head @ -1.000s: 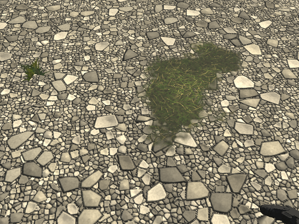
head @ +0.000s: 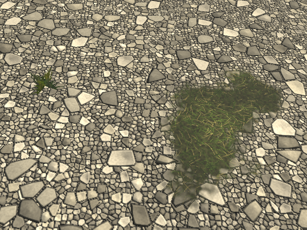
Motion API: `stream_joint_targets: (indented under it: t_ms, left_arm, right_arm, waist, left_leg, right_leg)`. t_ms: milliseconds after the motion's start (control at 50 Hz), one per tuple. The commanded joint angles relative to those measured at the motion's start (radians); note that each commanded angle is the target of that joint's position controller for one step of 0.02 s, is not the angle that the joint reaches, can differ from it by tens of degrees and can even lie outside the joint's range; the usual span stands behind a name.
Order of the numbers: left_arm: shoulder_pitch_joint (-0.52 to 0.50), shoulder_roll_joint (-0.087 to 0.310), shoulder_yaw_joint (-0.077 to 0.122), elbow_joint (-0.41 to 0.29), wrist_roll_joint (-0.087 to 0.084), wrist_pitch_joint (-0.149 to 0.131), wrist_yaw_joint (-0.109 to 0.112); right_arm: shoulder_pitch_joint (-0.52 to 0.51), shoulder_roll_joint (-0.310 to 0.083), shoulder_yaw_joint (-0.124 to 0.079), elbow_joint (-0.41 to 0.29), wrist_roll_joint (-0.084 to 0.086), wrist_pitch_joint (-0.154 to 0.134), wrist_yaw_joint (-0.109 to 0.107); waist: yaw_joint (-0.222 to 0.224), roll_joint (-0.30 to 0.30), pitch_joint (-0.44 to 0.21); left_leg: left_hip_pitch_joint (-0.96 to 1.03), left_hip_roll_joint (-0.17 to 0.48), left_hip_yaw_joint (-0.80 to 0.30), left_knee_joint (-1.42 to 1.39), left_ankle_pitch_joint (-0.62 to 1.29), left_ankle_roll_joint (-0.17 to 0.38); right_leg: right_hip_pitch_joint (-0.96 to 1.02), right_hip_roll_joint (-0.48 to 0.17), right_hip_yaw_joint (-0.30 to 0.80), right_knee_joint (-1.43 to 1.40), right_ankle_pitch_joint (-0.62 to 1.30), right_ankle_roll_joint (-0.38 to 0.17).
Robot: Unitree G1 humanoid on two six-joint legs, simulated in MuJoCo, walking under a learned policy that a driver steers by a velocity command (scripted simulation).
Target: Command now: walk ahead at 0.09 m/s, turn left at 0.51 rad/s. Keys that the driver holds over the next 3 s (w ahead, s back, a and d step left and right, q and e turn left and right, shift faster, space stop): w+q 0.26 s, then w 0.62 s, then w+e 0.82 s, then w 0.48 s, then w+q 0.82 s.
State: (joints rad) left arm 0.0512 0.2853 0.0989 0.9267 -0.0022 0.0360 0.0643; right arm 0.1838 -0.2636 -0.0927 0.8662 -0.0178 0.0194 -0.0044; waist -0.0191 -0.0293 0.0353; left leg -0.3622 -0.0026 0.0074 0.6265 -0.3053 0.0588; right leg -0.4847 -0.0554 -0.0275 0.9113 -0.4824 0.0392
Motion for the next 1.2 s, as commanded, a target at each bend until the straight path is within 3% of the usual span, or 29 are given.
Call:
stream_joint_targets:
  t_ms: [20,40,60,160,300,380,420,460,480,500,520,540,560,580,620,700,760,820,880,920,940,960,980,1000,1020,1040,1060,1120,1200]
  left_arm:
    - [-0.062,0.118,0.03,-0.077,-0.006,-0.027,-0.001]
    - [-0.055,0.127,0.035,-0.069,-0.005,-0.033,-0.002]
    - [-0.063,0.121,0.037,-0.07,-0.006,-0.042,-0.009]
    - [-0.111,0.087,0.032,-0.074,-0.004,-0.098,-0.033]
    - [-0.148,0.076,0.011,-0.091,-0.014,-0.133,-0.059]
    - [-0.176,0.081,-0.006,-0.107,-0.021,-0.16,-0.076]
    - [-0.151,0.096,-0.008,-0.108,-0.025,-0.171,-0.081]
    - [-0.054,0.11,-0.003,-0.078,-0.017,-0.177,-0.08]
    - [0.053,0.137,0.008,-0.049,-0.011,-0.179,-0.076]
    - [0.214,0.184,0.022,-0.018,-0.002,-0.177,-0.071]
    - [0.333,0.298,0.054,0.019,0.001,-0.164,-0.073]
    - [0.32,0.21,0.034,0.02,-0.019,-0.164,-0.08]
    - [0.273,0.138,0.012,-0.001,-0.019,-0.164,-0.082]
    - [0.226,0.106,0.0,-0.022,-0.01,-0.16,-0.084]
    - [0.182,0.075,-0.017,-0.038,-0.001,-0.155,-0.085]
    - [0.223,0.117,-0.012,-0.02,-0.01,-0.146,-0.074]
    - [0.262,0.135,-0.013,-0.01,-0.015,-0.139,-0.066]
    - [0.334,0.142,-0.016,0.011,-0.022,-0.134,-0.065]
    - [0.357,0.149,-0.015,0.024,-0.025,-0.119,-0.061]
    - [0.352,0.17,-0.011,0.022,-0.024,-0.108,-0.057]
    - [0.334,0.165,-0.016,0.014,-0.018,-0.102,-0.057]
    - [0.32,0.133,-0.031,-0.019,0.002,-0.104,-0.058]
    - [0.48,-0.019,-0.074,-0.026,-0.006,-0.121,-0.066]
    - [0.428,0.093,-0.046,-0.004,-0.031,-0.135,-0.07]
    - [0.325,0.149,-0.026,-0.047,-0.056,-0.14,-0.069]
    - [0.269,0.137,-0.027,-0.061,-0.053,-0.139,-0.063]
    - [0.248,0.122,-0.023,-0.064,-0.037,-0.131,-0.058]
    - [0.301,0.049,-0.024,-0.057,-0.035,-0.085,-0.057]
    - [0.212,0.047,-0.019,-0.108,-0.022,-0.064,-0.059]
  right_arm:
    - [-0.005,-0.192,-0.041,-0.081,0.025,-0.043,-0.008]
    - [-0.009,-0.169,-0.033,-0.084,0.041,-0.043,-0.015]
    - [0.008,-0.153,-0.026,-0.08,0.041,-0.046,-0.021]
    - [0.103,-0.159,-0.026,-0.055,0.036,-0.073,-0.037]
    - [0.125,-0.171,-0.031,-0.052,0.042,-0.076,-0.03]
    - [0.154,-0.164,-0.025,-0.038,0.038,-0.078,-0.02]
    - [0.157,-0.163,-0.021,-0.036,0.037,-0.076,-0.014]
    - [0.144,-0.141,-0.011,-0.043,0.039,-0.074,-0.011]
    - [0.12,-0.115,-0.001,-0.054,0.035,-0.077,-0.01]
    - [0.087,-0.068,0.015,-0.074,0.028,-0.083,-0.009]
    - [0.134,-0.032,0.028,-0.111,0.043,-0.105,-0.007]
    - [0.118,-0.122,0.011,-0.106,0.056,-0.12,-0.011]
    - [0.092,-0.156,0.002,-0.1,0.062,-0.127,-0.006]
    - [0.075,-0.138,0.006,-0.097,0.056,-0.126,-0.003]
    - [0.023,-0.125,0.003,-0.121,0.032,-0.125,0.001]
    - [-0.059,-0.059,0.024,-0.168,0.023,-0.117,0.008]
    - [-0.158,-0.024,0.042,-0.2,0.028,-0.119,0.018]
    - [-0.241,-0.035,0.044,-0.23,0.038,-0.118,0.032]
    - [-0.266,-0.068,0.035,-0.252,0.041,-0.119,0.045]
    - [-0.165,-0.117,0.012,-0.237,0.035,-0.12,0.043]
    - [-0.01,-0.159,-0.011,-0.195,0.035,-0.119,0.037]
    - [0.184,-0.226,-0.031,-0.158,0.017,-0.116,0.023]
    - [0.241,-0.294,-0.042,-0.133,0.009,-0.111,0.026]
    - [0.255,-0.189,-0.018,-0.134,0.014,-0.106,0.025]
    - [0.173,-0.158,-0.004,-0.138,0.018,-0.106,0.02]
    - [0.1,-0.135,0.004,-0.143,0.017,-0.11,0.018]
    - [0.048,-0.107,0.01,-0.139,0.011,-0.116,0.022]
    - [-0.018,-0.077,0.012,-0.121,0.006,-0.139,0.029]
    - [-0.011,-0.113,-0.004,-0.089,0.0,-0.149,0.013]
  waist:
    - [0.007,0.148,-0.102]
    - [0.008,0.163,-0.09]
    - [0.007,0.174,-0.082]
    - [-0.02,0.151,-0.071]
    - [-0.049,0.177,-0.033]
    - [-0.076,0.174,-0.019]
    - [-0.059,0.18,-0.022]
    - [-0.001,0.176,-0.052]
    - [0.051,0.164,-0.095]
    - [0.119,0.059,-0.179]
    - [0.103,-0.253,-0.227]
    - [0.113,-0.198,-0.15]
    - [0.103,-0.125,-0.063]
    - [0.081,-0.081,-0.037]
    - [0.057,-0.058,0.002]
    - [0.058,-0.057,0.005]
    - [0.083,-0.053,0.011]
    - [0.108,-0.055,0.032]
    - [0.082,-0.061,0.035]
    - [0.005,-0.082,-0.04]
    - [-0.08,-0.073,-0.128]
    - [-0.153,-0.003,-0.277]
    - [-0.08,0.287,-0.477]
    - [-0.12,0.224,-0.477]
    - [-0.107,0.188,-0.277]
    - [-0.073,0.121,-0.18]
    - [-0.04,0.1,-0.112]
    - [0.033,0.124,-0.054]
    - [0.041,0.093,0.002]
  left_leg:
    - [0.239,0.256,-0.436,-0.379,-0.078,0.156]
    - [0.235,0.241,-0.437,-0.409,-0.216,0.134]
    - [0.237,0.23,-0.447,-0.436,-0.262,0.127]
    - [0.334,0.207,-0.417,-0.458,-0.108,0.132]
    - [0.262,0.185,-0.414,-0.45,-0.078,0.155]
    - [0.252,0.188,-0.421,-0.416,-0.049,0.158]
    - [0.245,0.187,-0.435,-0.387,-0.013,0.153]
    - [0.212,0.152,-0.419,-0.316,0.092,0.129]
    - [0.152,0.118,-0.385,-0.225,0.174,0.104]
    - [0.027,0.043,-0.279,0.026,0.176,0.058]
    - [-0.283,-0.09,-0.144,0.308,-0.097,-0.005]
    - [-0.459,-0.05,-0.164,0.48,-0.263,-0.014]
    - [-0.511,-0.001,-0.187,0.546,-0.189,-0.001]
    - [-0.503,0.045,-0.144,0.548,-0.105,0.0]
    - [-0.453,0.101,-0.113,0.467,-0.002,-0.011]
    - [-0.394,0.108,-0.036,0.271,0.119,-0.058]
    - [-0.277,0.072,0.009,0.052,0.295,-0.06]
    - [-0.213,0.042,0.021,-0.057,0.378,-0.047]
    - [-0.208,0.032,0.006,-0.116,0.314,-0.007]
    - [-0.023,-0.01,0.025,-0.131,0.252,0.028]
    - [0.194,-0.015,0.031,-0.147,0.274,0.057]
    - [0.53,0.15,-0.13,-0.082,0.329,0.115]
    - [0.875,0.435,-0.6,-0.164,0.145,0.27]
    - [0.818,0.425,-0.699,-0.26,0.043,0.25]
    - [0.665,0.389,-0.527,-0.292,0.066,0.199]
    - [0.508,0.348,-0.406,-0.326,0.138,0.172]
    - [0.379,0.313,-0.319,-0.365,0.19,0.156]
    - [0.195,0.273,-0.166,-0.476,0.209,0.148]
    - [0.188,0.272,-0.026,-0.526,0.282,0.146]
  right_leg:
    - [-0.264,0.008,0.105,0.188,0.063,-0.034]
    - [-0.263,-0.001,0.107,0.151,0.13,-0.038]
    - [-0.253,0.006,0.105,0.122,0.185,-0.039]
    - [-0.235,0.03,0.116,-0.123,0.335,-0.024]
    - [-0.114,0.043,0.101,-0.337,0.368,0.001]
    - [-0.027,0.044,0.068,-0.42,0.34,-0.021]
    - [0.05,0.051,0.051,-0.468,0.331,-0.046]
    - [0.207,0.061,0.031,-0.522,0.354,-0.075]
    - [0.354,0.025,0.066,-0.515,0.348,-0.105]
    - [0.557,-0.105,0.209,-0.532,0.291,-0.162]
    - [0.781,-0.292,0.588,-0.628,0.144,-0.319]
    - [0.773,-0.343,0.71,-0.676,-0.007,-0.351]
    - [0.708,-0.304,0.617,-0.679,-0.022,-0.317]
    - [0.65,-0.255,0.519,-0.694,0.029,-0.285]
    - [0.526,-0.211,0.401,-0.731,0.22,-0.262]
    - [0.446,-0.157,0.233,-0.762,0.554,-0.255]
    - [0.38,-0.107,0.133,-0.769,0.62,-0.223]
    - [0.403,-0.132,0.128,-0.775,0.606,-0.219]
    - [0.523,-0.182,0.129,-0.715,0.718,-0.196]
    - [0.54,-0.18,0.127,-0.567,1.009,-0.174]
    - [0.479,-0.136,0.102,-0.394,1.065,-0.15]
    - [0.258,-0.082,0.083,-0.11,0.809,-0.121]
    - [-0.106,0.081,0.061,0.271,0.044,-0.068]
    - [-0.182,0.061,0.182,0.389,-0.092,-0.074]
    - [-0.254,0.017,0.158,0.414,-0.026,-0.078]
    - [-0.232,-0.03,0.132,0.371,0.061,-0.076]
    - [-0.197,-0.056,0.124,0.322,0.11,-0.072]
    - [-0.087,-0.097,0.127,0.259,0.176,-0.066]
    - [-0.191,-0.105,0.148,0.135,0.347,-0.046]
